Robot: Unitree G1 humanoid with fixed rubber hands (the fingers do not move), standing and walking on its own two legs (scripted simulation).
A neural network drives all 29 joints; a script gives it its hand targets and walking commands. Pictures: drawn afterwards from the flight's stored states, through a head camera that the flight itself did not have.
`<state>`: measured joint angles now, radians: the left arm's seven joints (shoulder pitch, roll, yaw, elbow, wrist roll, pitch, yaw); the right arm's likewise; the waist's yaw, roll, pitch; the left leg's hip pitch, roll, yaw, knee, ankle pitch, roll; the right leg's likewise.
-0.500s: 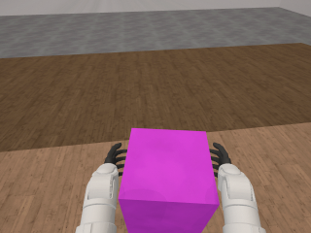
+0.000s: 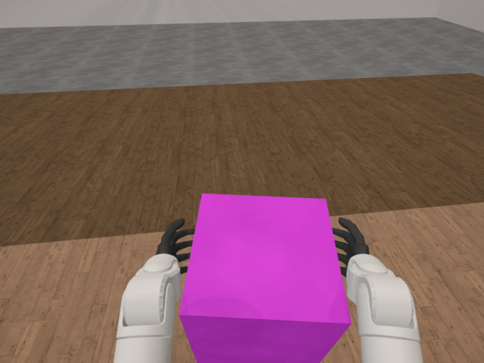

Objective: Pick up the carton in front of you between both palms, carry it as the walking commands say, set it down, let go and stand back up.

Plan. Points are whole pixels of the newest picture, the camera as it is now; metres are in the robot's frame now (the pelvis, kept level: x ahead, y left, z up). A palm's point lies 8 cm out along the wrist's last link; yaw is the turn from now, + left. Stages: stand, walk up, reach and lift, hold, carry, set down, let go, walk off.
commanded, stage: carry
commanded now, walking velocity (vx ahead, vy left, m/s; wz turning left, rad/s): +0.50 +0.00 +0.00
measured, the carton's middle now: (259, 285) +0.28 +0.00 +0.01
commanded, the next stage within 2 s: none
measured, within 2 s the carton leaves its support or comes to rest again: neither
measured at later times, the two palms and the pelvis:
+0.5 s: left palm (181, 168) +0.53 +0.17 +0.08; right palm (314, 170) +0.53 -0.13 +0.09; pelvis +0.26 +0.03 -0.01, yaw -4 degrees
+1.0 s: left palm (209, 111) +0.85 +0.14 +0.07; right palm (304, 112) +0.86 -0.16 +0.07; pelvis +0.59 -0.01 -0.01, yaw +0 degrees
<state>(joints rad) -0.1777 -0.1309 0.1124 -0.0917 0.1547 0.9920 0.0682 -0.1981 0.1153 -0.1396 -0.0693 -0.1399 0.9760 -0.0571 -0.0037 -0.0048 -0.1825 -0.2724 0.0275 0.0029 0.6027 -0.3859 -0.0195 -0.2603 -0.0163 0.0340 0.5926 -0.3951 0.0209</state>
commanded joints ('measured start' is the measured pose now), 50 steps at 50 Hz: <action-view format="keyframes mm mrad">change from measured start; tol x32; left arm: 1 -545 -832 -707 -145 -390 70 -222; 50 -381 -932 -725 -265 -449 197 -246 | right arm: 1 -473 869 728 -96 385 81 227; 50 -395 904 751 -327 426 230 244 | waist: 1 -15 101 -93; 7 13 111 -163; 9 30 -375 -183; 24 -27 245 -196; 46 4 180 -66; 50 26 -232 -244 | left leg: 1 147 118 -111 -118 156 83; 5 430 286 -317 -182 692 204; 10 -582 -7 105 429 -166 16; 13 -651 43 94 319 -168 45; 22 448 -4 191 -117 143 53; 24 487 411 -590 -434 -34 257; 46 374 168 232 -132 1021 83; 50 -346 -33 35 716 -52 28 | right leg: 1 -135 -63 -44 115 196 -58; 5 -454 13 -180 51 -148 -9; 9 591 -335 371 -289 572 -206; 14 700 -312 158 -274 775 -171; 20 207 -190 -204 -141 879 -73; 24 -351 30 -118 642 -68 -11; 26 -387 -82 -34 716 -20 -57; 42 -370 -21 -268 -30 356 -35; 47 179 62 -340 -160 304 -63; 50 560 -404 473 -381 171 -268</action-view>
